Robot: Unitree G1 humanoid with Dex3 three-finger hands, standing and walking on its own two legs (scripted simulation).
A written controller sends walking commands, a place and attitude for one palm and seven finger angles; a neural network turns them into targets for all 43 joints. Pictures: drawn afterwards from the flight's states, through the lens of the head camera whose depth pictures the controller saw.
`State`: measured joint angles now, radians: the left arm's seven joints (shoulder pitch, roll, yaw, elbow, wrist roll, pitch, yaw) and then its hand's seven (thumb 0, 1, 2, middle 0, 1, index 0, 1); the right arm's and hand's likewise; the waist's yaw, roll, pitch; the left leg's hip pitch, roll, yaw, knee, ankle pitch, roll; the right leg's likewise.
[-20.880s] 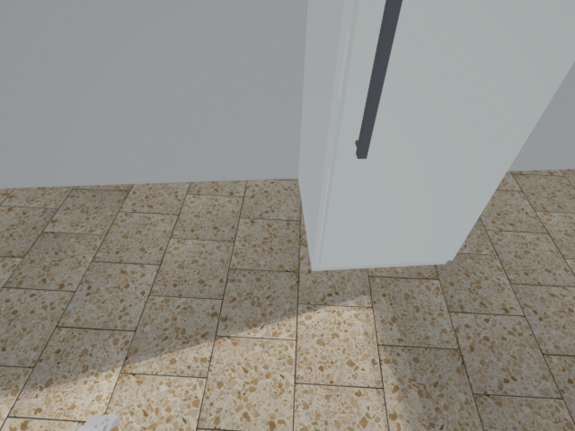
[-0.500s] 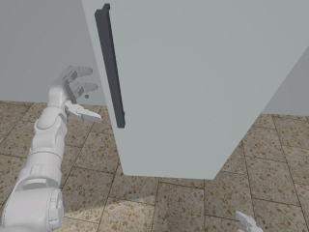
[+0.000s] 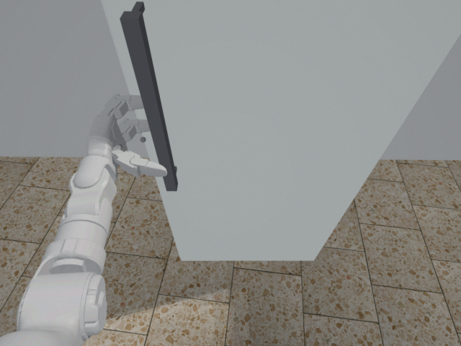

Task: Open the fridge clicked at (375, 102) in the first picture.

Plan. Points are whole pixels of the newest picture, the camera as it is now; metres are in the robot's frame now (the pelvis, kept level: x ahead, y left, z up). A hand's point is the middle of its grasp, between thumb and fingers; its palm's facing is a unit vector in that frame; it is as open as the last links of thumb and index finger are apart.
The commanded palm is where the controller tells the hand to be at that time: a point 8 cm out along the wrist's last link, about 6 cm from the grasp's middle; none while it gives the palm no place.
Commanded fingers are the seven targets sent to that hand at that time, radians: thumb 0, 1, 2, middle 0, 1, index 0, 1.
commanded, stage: feel for the door with the fingertips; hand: left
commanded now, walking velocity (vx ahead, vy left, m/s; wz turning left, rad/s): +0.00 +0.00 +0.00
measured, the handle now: (159, 118) +0.50 +0.14 +0.13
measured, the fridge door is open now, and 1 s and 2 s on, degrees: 0 0 0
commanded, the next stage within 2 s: slide the fingers in behind the handle in 0.60 s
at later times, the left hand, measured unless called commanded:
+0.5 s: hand (148, 131) +0.45 +0.15 +0.13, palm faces +0.01 -1.00 +0.00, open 14.0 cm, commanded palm +0.43 +0.20 +0.13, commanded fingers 0.00 -0.50 0.30 -0.30 -1.20 -0.30 -1.20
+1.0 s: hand (146, 133) +0.45 +0.15 +0.13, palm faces +0.00 -1.00 +0.01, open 13.8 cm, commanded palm +0.42 +0.20 +0.13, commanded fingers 0.00 -0.50 0.30 -0.30 -1.20 -0.30 -1.20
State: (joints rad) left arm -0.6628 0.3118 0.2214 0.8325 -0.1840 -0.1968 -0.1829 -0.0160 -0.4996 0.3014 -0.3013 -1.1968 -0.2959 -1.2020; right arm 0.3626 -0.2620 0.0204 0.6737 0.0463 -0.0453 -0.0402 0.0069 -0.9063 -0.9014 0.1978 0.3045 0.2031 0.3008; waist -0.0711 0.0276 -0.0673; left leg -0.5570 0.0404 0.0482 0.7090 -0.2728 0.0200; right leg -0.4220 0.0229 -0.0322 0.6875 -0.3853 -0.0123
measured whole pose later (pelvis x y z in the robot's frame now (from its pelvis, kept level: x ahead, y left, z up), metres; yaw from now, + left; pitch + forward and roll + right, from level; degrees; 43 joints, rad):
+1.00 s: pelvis +0.01 -0.01 +0.00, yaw +0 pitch +8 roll -1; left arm -0.71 0.33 0.25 0.93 -0.18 -0.22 -0.18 -0.02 -0.50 0.30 -0.33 -1.22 -0.32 -1.22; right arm 0.36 -0.25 0.02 0.66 0.05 0.00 -0.04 0.01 -0.91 -0.90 0.20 0.30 0.20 0.30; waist -0.08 0.03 -0.08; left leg -0.57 0.05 0.04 0.71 -0.28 0.01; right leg -0.43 0.03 -0.03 0.69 -0.40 -0.02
